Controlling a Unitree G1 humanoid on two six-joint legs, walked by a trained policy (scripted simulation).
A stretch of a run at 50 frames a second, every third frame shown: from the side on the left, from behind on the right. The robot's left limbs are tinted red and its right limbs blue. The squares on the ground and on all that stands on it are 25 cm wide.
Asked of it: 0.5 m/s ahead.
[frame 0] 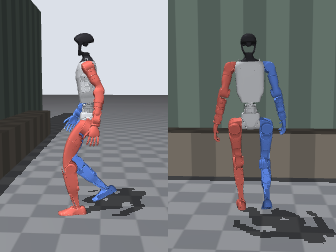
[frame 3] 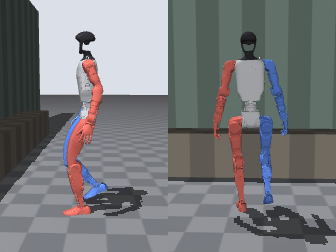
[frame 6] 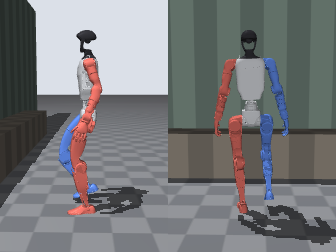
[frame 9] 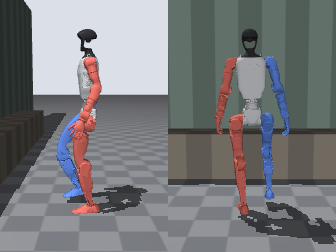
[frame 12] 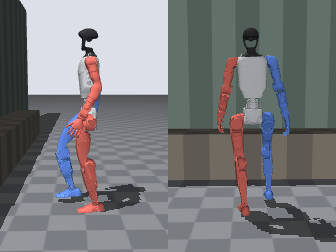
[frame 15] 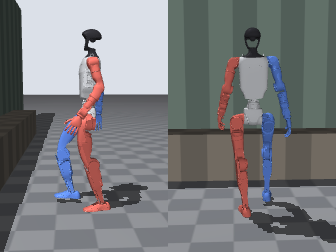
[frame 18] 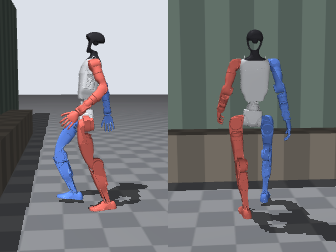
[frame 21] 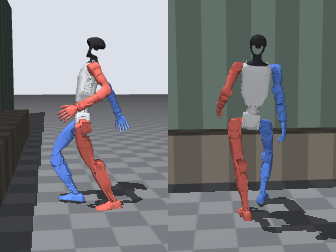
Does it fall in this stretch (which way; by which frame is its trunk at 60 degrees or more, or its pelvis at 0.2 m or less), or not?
no
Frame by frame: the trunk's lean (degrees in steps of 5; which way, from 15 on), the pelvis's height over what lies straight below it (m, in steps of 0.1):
0: 5, 0.8
3: 5, 0.8
6: 5, 0.8
9: 0, 0.8
12: 0, 0.8
15: 5, 0.8
18: 10, 0.8
21: 15 backward, 0.7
